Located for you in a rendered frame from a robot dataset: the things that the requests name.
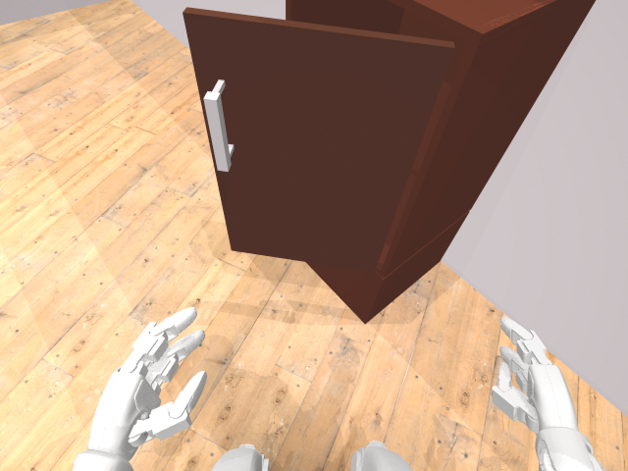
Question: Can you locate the robot right hand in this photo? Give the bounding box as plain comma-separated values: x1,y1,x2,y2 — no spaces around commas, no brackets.
493,317,579,436

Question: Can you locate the handle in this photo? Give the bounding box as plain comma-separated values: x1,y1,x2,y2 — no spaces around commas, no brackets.
203,79,235,172

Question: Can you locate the left robot thigh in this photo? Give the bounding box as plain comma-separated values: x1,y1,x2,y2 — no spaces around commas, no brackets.
211,448,270,471

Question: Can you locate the robot left hand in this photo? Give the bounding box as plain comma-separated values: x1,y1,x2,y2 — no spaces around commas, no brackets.
87,307,207,461

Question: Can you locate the cupboard door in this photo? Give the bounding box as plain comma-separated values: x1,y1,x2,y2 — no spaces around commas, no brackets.
183,7,455,273

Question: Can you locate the robot thigh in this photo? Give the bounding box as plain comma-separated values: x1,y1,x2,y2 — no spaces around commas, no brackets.
350,446,413,471
211,448,270,471

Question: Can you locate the robot right forearm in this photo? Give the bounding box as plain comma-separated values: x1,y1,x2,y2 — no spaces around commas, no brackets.
536,427,604,471

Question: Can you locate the right robot thigh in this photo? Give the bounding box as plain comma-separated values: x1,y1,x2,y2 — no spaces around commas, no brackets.
350,446,413,471

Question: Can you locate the robot left forearm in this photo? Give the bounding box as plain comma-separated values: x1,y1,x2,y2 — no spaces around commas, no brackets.
73,450,133,471

